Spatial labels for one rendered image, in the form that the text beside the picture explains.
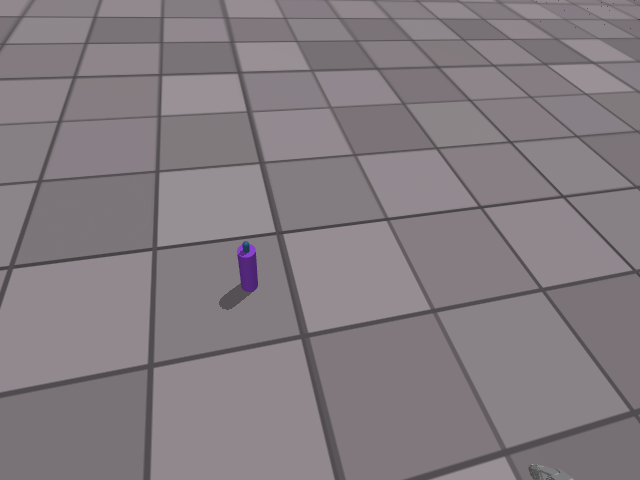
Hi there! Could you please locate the right robot hand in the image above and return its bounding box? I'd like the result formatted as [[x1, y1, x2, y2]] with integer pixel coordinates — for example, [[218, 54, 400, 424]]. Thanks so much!
[[528, 464, 573, 480]]

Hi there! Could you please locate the bottle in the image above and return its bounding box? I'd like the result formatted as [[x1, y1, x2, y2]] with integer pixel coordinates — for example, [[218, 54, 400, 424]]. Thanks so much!
[[237, 241, 258, 292]]

